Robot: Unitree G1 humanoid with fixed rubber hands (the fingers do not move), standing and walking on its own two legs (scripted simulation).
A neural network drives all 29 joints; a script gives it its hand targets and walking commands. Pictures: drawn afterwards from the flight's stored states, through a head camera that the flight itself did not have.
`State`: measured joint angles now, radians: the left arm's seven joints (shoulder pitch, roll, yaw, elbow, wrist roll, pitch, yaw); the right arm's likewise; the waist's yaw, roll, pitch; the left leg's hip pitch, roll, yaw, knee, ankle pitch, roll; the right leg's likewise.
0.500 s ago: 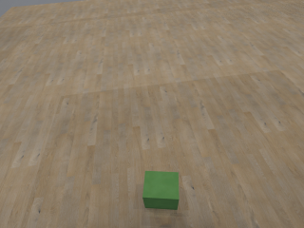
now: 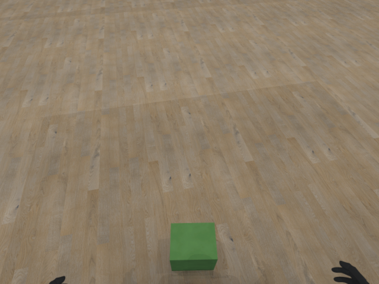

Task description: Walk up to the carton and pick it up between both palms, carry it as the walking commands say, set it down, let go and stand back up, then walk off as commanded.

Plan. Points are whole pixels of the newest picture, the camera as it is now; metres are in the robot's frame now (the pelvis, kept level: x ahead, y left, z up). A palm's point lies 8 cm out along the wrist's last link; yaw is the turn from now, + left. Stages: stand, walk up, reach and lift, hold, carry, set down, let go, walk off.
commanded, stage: walk up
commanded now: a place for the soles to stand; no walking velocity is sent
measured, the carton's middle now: (192, 247) +0.40 +0.01 -0.66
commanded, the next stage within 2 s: none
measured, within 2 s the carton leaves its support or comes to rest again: neither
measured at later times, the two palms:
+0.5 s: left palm out of the picture +0.14 +0.30 -0.08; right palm out of the picture +0.06 -0.38 -0.08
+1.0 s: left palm out of the picture +0.10 +0.28 -0.08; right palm out of the picture +0.11 -0.35 -0.07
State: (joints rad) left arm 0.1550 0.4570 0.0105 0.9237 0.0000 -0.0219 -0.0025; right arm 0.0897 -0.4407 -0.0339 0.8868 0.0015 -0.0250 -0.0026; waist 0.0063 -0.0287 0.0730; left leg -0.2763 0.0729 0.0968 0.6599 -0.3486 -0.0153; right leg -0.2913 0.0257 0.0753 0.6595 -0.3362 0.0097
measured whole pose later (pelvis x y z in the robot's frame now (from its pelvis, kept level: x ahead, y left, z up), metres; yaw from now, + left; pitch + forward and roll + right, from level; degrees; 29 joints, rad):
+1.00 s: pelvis -0.02 -0.04 +0.02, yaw +2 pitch -2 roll +0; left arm 0.05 0.40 0.04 0.96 0.01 0.01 -0.03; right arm 0.11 -0.42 -0.01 0.96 -0.01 -0.04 -0.01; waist 0.01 -0.01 0.06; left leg -0.20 -0.01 -0.05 0.47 -0.25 0.00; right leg -0.22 0.04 -0.04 0.45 -0.20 -0.05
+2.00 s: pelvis -0.01 -0.03 +0.01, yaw +8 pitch -2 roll -1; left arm 0.04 0.42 0.06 0.96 0.02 0.02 -0.02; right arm 0.12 -0.43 -0.02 0.95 -0.02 -0.02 -0.02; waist 0.01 0.00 0.08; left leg -0.22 -0.06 -0.14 0.51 -0.26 0.01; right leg -0.20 -0.01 -0.13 0.47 -0.25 -0.03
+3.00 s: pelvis -0.06 -0.03 -0.06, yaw +1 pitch +22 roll +1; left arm -0.47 0.29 0.21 0.71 -0.05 0.17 -0.03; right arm -0.54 -0.30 -0.14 0.74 -0.02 0.20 0.01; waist 0.05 -0.02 0.04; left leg -1.03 -0.02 0.00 1.02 -0.38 0.00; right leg -1.06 0.02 0.00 1.01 -0.34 -0.02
